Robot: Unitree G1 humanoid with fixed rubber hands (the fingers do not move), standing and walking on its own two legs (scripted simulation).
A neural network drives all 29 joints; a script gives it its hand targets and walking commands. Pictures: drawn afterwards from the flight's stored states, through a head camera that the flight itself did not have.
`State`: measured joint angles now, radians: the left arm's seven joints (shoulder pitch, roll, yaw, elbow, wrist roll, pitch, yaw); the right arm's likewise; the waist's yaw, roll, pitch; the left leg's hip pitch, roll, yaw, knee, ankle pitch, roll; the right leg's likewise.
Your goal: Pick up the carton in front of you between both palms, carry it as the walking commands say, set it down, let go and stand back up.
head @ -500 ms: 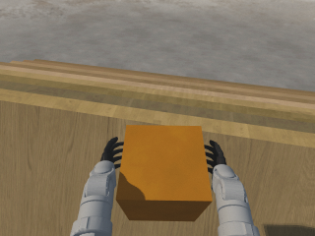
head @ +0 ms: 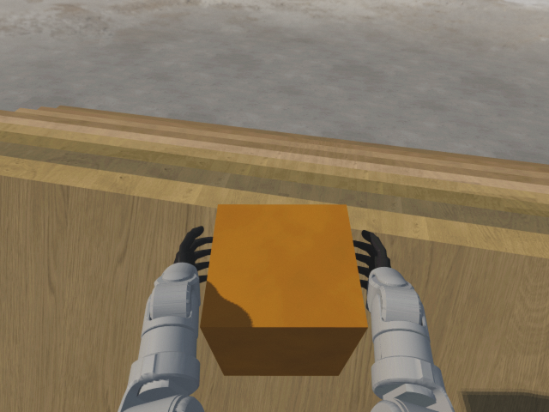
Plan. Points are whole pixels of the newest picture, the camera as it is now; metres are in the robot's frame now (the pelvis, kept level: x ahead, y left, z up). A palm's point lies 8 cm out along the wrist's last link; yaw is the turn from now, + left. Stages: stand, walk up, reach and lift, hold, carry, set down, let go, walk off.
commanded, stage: reach and lift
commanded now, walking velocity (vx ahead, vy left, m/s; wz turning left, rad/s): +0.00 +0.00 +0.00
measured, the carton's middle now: (281, 295) +0.31 +0.00 -0.04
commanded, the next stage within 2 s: hold in 0.54 s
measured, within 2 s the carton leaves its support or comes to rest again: neither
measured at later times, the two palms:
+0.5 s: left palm (189, 262) +0.32 +0.15 +0.05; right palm (383, 271) +0.31 -0.15 +0.04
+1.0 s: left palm (187, 264) +0.30 +0.15 +0.06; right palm (387, 270) +0.30 -0.15 +0.06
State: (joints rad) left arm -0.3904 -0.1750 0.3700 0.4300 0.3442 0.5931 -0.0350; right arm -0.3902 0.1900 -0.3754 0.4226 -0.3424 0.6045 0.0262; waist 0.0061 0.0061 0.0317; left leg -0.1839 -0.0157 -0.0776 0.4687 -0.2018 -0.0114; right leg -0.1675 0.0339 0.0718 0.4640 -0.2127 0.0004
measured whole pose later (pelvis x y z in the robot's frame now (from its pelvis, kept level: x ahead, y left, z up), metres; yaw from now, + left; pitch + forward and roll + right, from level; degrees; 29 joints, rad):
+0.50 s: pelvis +0.02 +0.00 +0.01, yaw +0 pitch -5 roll +0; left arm -0.28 -0.16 0.24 0.29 0.28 0.68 -0.01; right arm -0.26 0.15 -0.23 0.27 -0.28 0.69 0.01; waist 0.00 0.01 0.00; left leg -0.08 -0.01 -0.07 0.36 -0.18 -0.01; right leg -0.07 0.03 0.08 0.36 -0.20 0.00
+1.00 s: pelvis +0.02 +0.00 +0.01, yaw +1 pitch -8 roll +0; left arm -0.29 -0.16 0.24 0.25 0.29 0.75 -0.02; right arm -0.28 0.16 -0.24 0.23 -0.28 0.76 0.02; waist -0.01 0.01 0.03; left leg -0.04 -0.01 -0.09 0.37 -0.18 -0.01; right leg -0.02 0.03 0.06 0.36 -0.19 0.00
